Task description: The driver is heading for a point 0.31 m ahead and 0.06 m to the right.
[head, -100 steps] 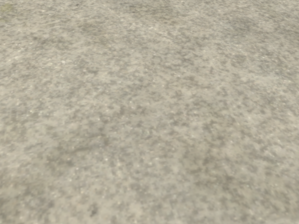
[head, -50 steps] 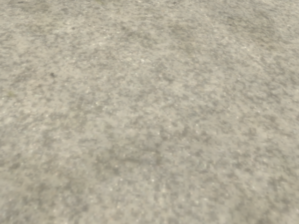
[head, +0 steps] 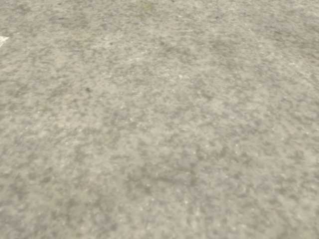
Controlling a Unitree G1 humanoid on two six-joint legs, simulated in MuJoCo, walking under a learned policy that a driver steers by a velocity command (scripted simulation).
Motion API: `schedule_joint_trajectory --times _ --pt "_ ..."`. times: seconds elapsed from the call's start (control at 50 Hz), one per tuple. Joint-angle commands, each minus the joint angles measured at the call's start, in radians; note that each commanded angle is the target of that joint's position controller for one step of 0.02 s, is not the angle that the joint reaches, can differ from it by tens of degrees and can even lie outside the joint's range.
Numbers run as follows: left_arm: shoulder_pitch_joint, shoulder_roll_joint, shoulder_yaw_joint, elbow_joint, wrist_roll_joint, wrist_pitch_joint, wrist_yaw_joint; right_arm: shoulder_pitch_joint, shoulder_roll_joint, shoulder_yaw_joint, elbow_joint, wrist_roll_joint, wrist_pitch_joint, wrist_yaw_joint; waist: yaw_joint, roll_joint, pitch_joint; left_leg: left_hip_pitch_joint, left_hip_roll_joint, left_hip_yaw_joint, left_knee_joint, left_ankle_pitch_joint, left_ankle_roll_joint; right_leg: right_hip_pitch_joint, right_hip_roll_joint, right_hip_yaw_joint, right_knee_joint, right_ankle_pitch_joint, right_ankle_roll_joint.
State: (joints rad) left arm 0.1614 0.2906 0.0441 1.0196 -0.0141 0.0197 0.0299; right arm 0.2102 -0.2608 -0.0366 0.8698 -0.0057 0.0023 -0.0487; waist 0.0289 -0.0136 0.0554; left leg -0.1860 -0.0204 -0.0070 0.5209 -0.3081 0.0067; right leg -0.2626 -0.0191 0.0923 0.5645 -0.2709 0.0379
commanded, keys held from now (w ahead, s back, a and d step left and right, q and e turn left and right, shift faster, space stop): e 0.02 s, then w+e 0.34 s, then no key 0.64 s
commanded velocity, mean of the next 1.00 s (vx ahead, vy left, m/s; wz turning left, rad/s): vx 0.16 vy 0.00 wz -0.27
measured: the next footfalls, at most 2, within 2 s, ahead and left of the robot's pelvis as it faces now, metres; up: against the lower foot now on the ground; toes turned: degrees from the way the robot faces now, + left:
left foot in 0.64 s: +0.38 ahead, -0.05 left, +0.00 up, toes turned -17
right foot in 0.92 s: +0.27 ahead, -0.27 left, +0.00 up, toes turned -16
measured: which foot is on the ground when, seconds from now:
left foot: down 0.00-0.20, up 0.22-0.62, down 0.64-1.00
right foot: down 0.00-0.64, up 0.66-0.90, down 0.92-1.00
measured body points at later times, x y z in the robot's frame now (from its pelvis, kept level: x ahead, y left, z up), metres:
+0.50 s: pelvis +0.11 -0.09 +0.01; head +0.14 -0.13 +0.46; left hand +0.15 +0.18 -0.11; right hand +0.26 -0.39 -0.09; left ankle +0.32 +0.04 -0.68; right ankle -0.01 -0.13 -0.73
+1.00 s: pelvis +0.26 -0.13 +0.00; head +0.27 -0.15 +0.45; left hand +0.41 +0.10 -0.12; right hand +0.30 -0.40 -0.14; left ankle +0.35 -0.04 -0.73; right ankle +0.23 -0.26 -0.73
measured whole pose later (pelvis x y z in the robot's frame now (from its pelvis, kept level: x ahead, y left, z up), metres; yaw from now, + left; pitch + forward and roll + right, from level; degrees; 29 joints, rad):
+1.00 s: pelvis +0.26 -0.13 +0.00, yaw -18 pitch -1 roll +2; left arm 0.25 0.24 0.04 0.89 0.02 0.02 0.04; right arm 0.14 -0.23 -0.02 0.91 -0.02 -0.02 0.00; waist -0.01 0.01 0.04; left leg -0.29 -0.03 0.04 0.47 -0.17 0.01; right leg -0.26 -0.03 0.05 0.58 -0.30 0.02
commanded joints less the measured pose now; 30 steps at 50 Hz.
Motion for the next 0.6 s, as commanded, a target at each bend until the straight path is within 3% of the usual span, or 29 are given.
schedule_joint_trajectory --times 0.02,0.04,0.06,0.08,0.1,0.14,0.16,0.18,0.2,0.22,0.24,0.26,0.28,0.3,0.32,0.36,0.4,0.44,0.46,0.5,0.56,0.6 --pt "-0.044 0.099 0.024 -0.086 -0.002 -0.006 -0.002 0.029 -0.192 -0.056 -0.048 -0.001 0.001 -0.023 -0.031 0.181 -0.043 0.026 0.267 -0.226 -0.176 0.228 0.165 -0.123 0.03 -0.054 0.175 -0.059 -0.023" --pt "-0.031 0.096 0.027 -0.09 -0.007 -0.003 -0.007 0.007 -0.188 -0.056 -0.065 -0.002 -0.001 -0.027 -0.031 0.208 -0.062 0.025 0.333 -0.273 -0.211 0.144 0.209 -0.153 0.021 -0.076 0.29 -0.217 -0.032" --pt "-0.059 0.099 0.029 -0.11 -0.014 -0.003 -0.016 0.013 -0.191 -0.058 -0.074 -0.002 -0.008 -0.028 -0.051 0.196 -0.041 0.024 0.383 -0.32 -0.262 -0.013 0.24 -0.217 -0.015 -0.068 0.389 -0.305 -0.045" --pt "-0.084 0.095 0.028 -0.133 -0.022 -0.004 -0.027 0.004 -0.2 -0.061 -0.079 0.007 -0.019 -0.026 -0.049 0.168 -0.004 0.018 0.403 -0.34 -0.304 -0.188 0.237 -0.262 -0.056 -0.05 0.392 -0.316 -0.061" --pt "-0.09 0.089 0.026 -0.145 -0.025 -0.007 -0.035 -0.027 -0.212 -0.065 -0.086 0.022 -0.031 -0.024 -0.035 0.161 0.03 0.004 0.39 -0.319 -0.321 -0.264 0.207 -0.26 -0.077 -0.047 0.338 -0.293 -0.074" --pt "-0.022 0.084 0.027 -0.123 -0.022 -0.016 -0.05 -0.093 -0.224 -0.069 -0.102 0.035 -0.037 -0.014 0.007 0.145 0.023 -0.072 0.314 -0.18 -0.297 -0.231 0.145 -0.085 -0.05 -0.115 0.173 -0.194 -0.093" --pt "0.083 0.079 0.033 -0.082 -0.022 -0.02 -0.054 -0.127 -0.219 -0.068 -0.108 0.035 -0.033 -0.006 0.059 0.133 -0.006 -0.151 0.262 -0.087 -0.228 -0.223 0.118 0.085 0.0 -0.185 0.072 -0.08 -0.093" --pt "0.201 0.089 0.047 -0.027 -0.02 -0.02 -0.057 -0.116 -0.183 -0.059 -0.107 0.025 -0.03 0.003 0.092 0.084 -0.037 -0.224 0.203 0.0 -0.085 -0.206 0.094 0.24 0.064 -0.227 0.017 -0.044 -0.09" --pt "0.302 0.129 0.066 0.002 -0.023 -0.026 -0.056 -0.102 -0.124 -0.042 -0.11 0.008 -0.034 0.013 0.121 -0.089 -0.048 -0.337 0.128 0.112 0.236 -0.177 0.037 0.359 0.015 -0.083 -0.091 -0.094 -0.129" --pt "0.301 0.258 0.078 -0.046 -0.007 -0.053 -0.053 -0.123 -0.045 -0.018 -0.175 -0.008 -0.049 0.02 0.071 -0.348 -0.049 -0.608 0.003 0.082 0.591 -0.331 -0.03 0.4 -0.268 0.534 -0.285 -0.196 -0.285" --pt "0.272 0.236 0.06 -0.076 0.018 -0.086 -0.07 -0.159 -0.082 -0.025 -0.208 0.043 -0.076 0.024 0.064 -0.245 -0.057 -0.695 -0.003 -0.075 0.698 -0.323 -0.006 0.348 -0.369 0.787 -0.443 -0.384 -0.41" --pt "0.208 0.193 0.048 -0.093 0.01 -0.108 -0.072 -0.177 -0.136 -0.037 -0.208 0.069 -0.095 0.029 0.031 -0.143 0.044 -0.752 0.056 -0.098 0.714 -0.23 0.019 0.306 -0.374 0.728 -0.444 -0.421 -0.388" --pt "0.163 0.152 0.036 -0.109 -0.004 -0.118 -0.068 -0.157 -0.172 -0.047 -0.186 0.05 -0.109 0.031 0.011 -0.065 0.069 -0.731 0.094 -0.095 0.669 -0.114 0.033 0.289 -0.319 0.596 -0.414 -0.354 -0.333" --pt "0.128 0.152 0.033 -0.125 -0.005 -0.117 -0.061 -0.147 -0.175 -0.053 -0.163 0.022 -0.116 0.026 0.0 -0.042 0.064 -0.682 0.113 -0.088 0.597 -0.021 0.028 0.269 -0.265 0.481 -0.398 -0.226 -0.288" --pt "0.128 0.143 0.03 -0.133 -0.001 -0.114 -0.053 -0.151 -0.185 -0.059 -0.158 0.004 -0.119 0.029 -0.001 -0.064 0.053 -0.628 0.118 -0.083 0.52 0.051 0.017 0.26 -0.219 0.388 -0.401 -0.1 -0.26" --pt "0.193 0.119 0.023 -0.127 0.004 -0.108 -0.036 -0.184 -0.156 -0.058 -0.165 0.003 -0.12 0.043 0.014 -0.083 0.021 -0.585 0.091 -0.053 0.418 0.158 -0.006 0.292 -0.174 0.283 -0.398 0.139 -0.241" --pt "0.225 0.12 0.022 -0.123 0.006 -0.098 -0.017 -0.206 -0.12 -0.051 -0.172 0.004 -0.114 0.05 0.01 -0.071 0.004 -0.557 0.058 -0.013 0.315 0.226 -0.028 0.303 -0.141 0.169 -0.353 0.518 -0.215" --pt "0.237 0.115 0.021 -0.123 0.008 -0.08 0.003 -0.254 -0.069 -0.035 -0.188 0.006 -0.113 0.06 0.019 -0.071 -0.009 -0.447 0.018 0.031 0.169 0.309 -0.04 0.23 -0.086 0.067 -0.315 0.698 -0.163" --pt "0.255 0.11 0.02 -0.12 0.007 -0.071 0.012 -0.285 -0.047 -0.027 -0.197 0.008 -0.112 0.067 0.034 -0.082 -0.014 -0.39 0.002 0.05 0.108 0.357 -0.04 0.194 -0.069 0.044 -0.307 0.704 -0.14" --pt "0.295 0.112 0.021 -0.111 0.006 -0.059 0.023 -0.33 -0.042 -0.023 -0.212 0.016 -0.108 0.08 0.054 -0.1 -0.02 -0.32 -0.015 0.057 0.042 0.424 -0.037 0.169 -0.079 0.053 -0.3 0.682 -0.126" --pt "0.28 0.108 0.024 -0.114 0.008 -0.054 0.027 -0.322 -0.08 -0.029 -0.211 0.016 -0.111 0.089 0.033 -0.103 -0.021 -0.278 -0.015 0.025 -0.026 0.418 -0.007 0.215 -0.116 0.095 -0.257 0.677 -0.133" --pt "0.244 0.111 0.029 -0.126 0.016 -0.054 0.025 -0.211 -0.129 -0.045 -0.173 0.005 -0.121 0.084 -0.022 -0.123 -0.067 -0.198 -0.026 0.016 -0.049 0.365 0.032 0.281 -0.132 0.123 -0.156 0.818 -0.138"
